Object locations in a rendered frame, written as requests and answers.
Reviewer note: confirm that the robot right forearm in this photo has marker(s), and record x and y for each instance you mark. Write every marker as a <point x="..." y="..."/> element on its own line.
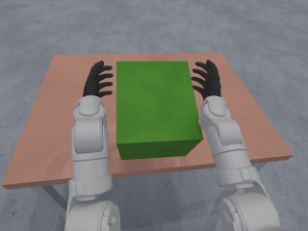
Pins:
<point x="234" y="169"/>

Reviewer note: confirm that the left robot hand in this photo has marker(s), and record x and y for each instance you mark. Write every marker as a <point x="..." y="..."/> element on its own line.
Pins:
<point x="92" y="85"/>

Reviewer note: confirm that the right robot upper arm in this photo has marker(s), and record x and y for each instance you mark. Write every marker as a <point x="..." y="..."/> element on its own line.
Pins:
<point x="248" y="211"/>

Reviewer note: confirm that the robot left forearm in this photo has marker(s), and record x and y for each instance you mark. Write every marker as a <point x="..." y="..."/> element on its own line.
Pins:
<point x="89" y="152"/>

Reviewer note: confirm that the right robot hand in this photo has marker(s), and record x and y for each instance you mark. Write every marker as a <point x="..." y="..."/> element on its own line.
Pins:
<point x="211" y="84"/>

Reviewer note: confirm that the left robot upper arm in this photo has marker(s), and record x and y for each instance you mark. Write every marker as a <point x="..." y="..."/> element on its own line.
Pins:
<point x="101" y="215"/>

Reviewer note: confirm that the carton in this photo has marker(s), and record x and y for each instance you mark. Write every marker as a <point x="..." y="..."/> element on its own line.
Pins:
<point x="156" y="111"/>

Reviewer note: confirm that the table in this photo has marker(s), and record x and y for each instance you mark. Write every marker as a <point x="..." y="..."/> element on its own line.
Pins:
<point x="42" y="157"/>

